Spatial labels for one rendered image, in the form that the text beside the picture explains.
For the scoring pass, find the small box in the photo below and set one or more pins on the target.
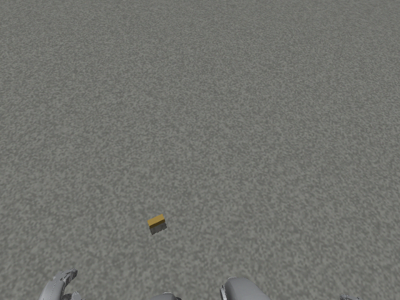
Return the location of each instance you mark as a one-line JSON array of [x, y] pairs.
[[156, 221]]

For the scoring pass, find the left robot hand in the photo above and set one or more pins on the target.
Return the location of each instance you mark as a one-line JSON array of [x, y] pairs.
[[54, 290]]

